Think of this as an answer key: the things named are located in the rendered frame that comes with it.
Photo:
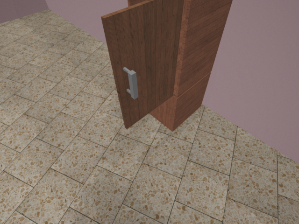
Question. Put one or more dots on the cupboard door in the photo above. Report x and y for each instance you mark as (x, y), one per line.
(144, 38)

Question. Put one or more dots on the handle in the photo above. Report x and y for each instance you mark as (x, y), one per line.
(132, 83)

